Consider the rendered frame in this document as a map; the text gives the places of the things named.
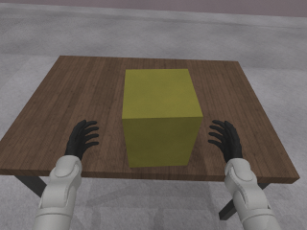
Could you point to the robot left forearm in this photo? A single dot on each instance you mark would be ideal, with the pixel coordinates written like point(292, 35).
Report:
point(57, 203)

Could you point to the robot right forearm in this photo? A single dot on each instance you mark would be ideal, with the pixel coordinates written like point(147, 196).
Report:
point(250, 201)

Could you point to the robot left hand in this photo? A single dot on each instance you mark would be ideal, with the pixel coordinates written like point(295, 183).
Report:
point(77, 145)

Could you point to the robot right hand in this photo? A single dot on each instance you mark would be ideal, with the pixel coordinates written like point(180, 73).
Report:
point(230, 142)

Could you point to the carton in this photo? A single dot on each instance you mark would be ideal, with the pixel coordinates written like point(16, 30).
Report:
point(161, 117)

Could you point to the table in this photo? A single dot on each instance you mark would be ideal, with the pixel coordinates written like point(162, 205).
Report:
point(88, 88)

